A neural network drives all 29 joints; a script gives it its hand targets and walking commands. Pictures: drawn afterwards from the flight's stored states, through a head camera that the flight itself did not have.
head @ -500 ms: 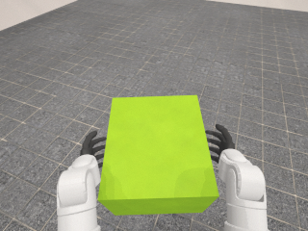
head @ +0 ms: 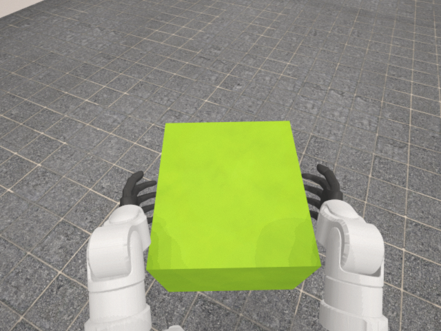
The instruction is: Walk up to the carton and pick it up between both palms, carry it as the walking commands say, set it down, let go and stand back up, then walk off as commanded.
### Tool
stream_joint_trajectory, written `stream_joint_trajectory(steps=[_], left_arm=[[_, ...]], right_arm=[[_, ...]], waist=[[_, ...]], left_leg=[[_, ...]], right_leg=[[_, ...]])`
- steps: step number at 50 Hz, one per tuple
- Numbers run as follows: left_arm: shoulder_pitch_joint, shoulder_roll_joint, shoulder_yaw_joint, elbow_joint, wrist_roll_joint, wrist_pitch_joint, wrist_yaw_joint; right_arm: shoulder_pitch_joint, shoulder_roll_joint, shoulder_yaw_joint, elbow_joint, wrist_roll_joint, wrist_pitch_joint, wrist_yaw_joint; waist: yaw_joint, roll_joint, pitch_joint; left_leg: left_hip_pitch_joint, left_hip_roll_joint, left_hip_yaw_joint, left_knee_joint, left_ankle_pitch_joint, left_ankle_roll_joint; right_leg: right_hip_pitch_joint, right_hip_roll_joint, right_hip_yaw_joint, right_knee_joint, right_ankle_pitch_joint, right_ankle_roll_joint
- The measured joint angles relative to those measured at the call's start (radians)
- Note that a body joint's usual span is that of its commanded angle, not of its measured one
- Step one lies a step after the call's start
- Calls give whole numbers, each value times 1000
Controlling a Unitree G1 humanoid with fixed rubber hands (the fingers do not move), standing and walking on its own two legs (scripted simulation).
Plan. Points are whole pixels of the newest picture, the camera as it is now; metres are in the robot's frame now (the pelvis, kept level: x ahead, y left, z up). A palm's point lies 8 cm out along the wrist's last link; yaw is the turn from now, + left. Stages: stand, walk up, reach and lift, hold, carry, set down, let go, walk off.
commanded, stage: carry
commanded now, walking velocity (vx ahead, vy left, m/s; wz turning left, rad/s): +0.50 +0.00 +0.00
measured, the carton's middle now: (229, 206) +0.35 +0.01 +0.01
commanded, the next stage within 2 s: none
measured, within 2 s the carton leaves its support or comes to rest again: neither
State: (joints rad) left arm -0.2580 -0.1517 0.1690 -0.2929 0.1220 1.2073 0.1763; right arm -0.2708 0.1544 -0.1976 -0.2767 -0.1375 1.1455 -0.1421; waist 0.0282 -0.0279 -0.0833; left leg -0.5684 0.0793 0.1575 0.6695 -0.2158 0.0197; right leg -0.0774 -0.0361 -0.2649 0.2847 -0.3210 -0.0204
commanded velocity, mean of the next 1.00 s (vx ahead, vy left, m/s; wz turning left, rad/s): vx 0.50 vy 0.00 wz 0.00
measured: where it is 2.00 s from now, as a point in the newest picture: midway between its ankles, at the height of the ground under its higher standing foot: (241, 117)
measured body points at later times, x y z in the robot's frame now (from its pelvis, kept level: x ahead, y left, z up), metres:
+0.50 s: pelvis +0.40 -0.03 -0.02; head +0.42 -0.01 +0.43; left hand +0.71 +0.12 +0.06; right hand +0.69 -0.21 +0.07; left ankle +0.20 +0.09 -0.74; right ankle +0.52 -0.13 -0.74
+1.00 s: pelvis +0.80 -0.03 -0.01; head +0.81 -0.02 +0.44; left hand +1.10 +0.11 +0.04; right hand +1.07 -0.22 +0.06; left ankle +0.83 +0.05 -0.74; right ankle +0.60 -0.13 -0.64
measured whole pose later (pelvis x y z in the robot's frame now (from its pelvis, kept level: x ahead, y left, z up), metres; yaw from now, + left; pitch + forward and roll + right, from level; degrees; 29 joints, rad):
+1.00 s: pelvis +0.80 -0.03 -0.01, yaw -5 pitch +5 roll +0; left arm -0.22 -0.14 0.18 -0.25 0.14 1.20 0.15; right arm -0.23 0.15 -0.16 -0.22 -0.14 1.15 -0.15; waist -0.02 -0.04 -0.08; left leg -0.41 0.05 0.27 0.57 -0.26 0.07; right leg -0.31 -0.08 -0.07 1.14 -0.45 0.02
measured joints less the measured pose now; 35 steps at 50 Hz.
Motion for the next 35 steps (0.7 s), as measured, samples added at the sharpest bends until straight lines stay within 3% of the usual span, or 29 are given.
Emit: stream_joint_trajectory(steps=[4,5,6,8,9,11,17,23,25,27,30,32,35], left_arm=[[-2,0,-5,-1,6,6,-3],[-2,1,-1,5,10,7,-5],[3,2,8,13,11,7,-6],[16,4,19,32,15,6,-10],[20,5,20,43,16,5,-13],[21,6,15,63,19,4,-19],[16,4,-7,51,37,-32,-46],[26,6,-21,-17,39,-37,-47],[21,5,-22,-16,39,-30,-48],[12,3,-32,26,43,-40,-49],[15,3,-41,61,31,-27,-24],[26,5,-38,57,9,-19,-3],[28,6,-25,29,-11,-21,11]], right_arm=[[11,-2,2,-4,-17,-1,22],[11,-2,5,9,-16,-4,20],[9,-2,12,32,-15,-9,18],[4,-1,19,70,-9,-8,2],[7,-1,21,76,1,-4,-13],[24,-5,24,74,19,3,-34],[44,-9,19,6,58,-2,-70],[26,-6,16,-36,38,-3,-28],[27,-6,10,-41,29,3,-16],[28,-7,-9,-25,22,4,-13],[43,-10,-14,4,23,12,-19],[46,-11,-7,11,32,15,-30],[40,-9,5,4,30,2,-26]], waist=[[-6,-5,-21],[-14,-25,-25],[-22,-43,-28],[-43,-25,-21],[-48,-12,-11],[-58,5,7],[-78,37,32],[-65,34,18],[-53,33,13],[-29,64,21],[-11,46,43],[-3,37,56],[5,25,57]], left_leg=[[53,-31,83,-173,96,13],[70,-46,99,-154,111,43],[76,-54,117,-105,71,64],[102,-41,126,-64,-20,77],[132,-34,128,-81,-39,69],[200,-28,129,-148,-45,49],[411,-10,111,-343,-68,12],[614,16,97,-392,-192,-59],[648,37,81,-301,-270,-76],[553,85,16,2,-262,-60],[306,36,-97,474,-234,-30],[187,22,-94,532,-186,-17],[77,20,-66,372,-129,-10]], right_leg=[[109,-22,22,55,-132,45],[116,-49,34,120,-181,53],[78,-82,54,246,-169,52],[-80,-69,147,611,-164,47],[-161,-50,179,760,-157,42],[-296,-36,194,887,-95,31],[-503,-53,148,607,62,24],[-491,-37,48,266,238,14],[-431,-17,2,200,254,1],[-412,2,-26,279,168,-48],[-331,-3,-35,244,108,-60],[-257,-4,-34,174,98,-47],[-153,-6,-24,80,82,-31]])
